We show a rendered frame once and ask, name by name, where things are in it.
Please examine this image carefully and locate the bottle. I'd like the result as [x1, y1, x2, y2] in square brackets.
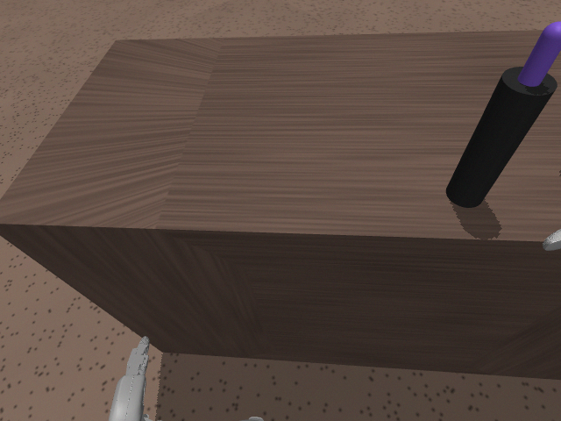
[446, 21, 561, 208]

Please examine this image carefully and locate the left robot hand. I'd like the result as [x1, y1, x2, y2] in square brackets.
[109, 336, 162, 421]

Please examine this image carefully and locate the right robot hand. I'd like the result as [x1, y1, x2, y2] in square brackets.
[543, 229, 561, 251]

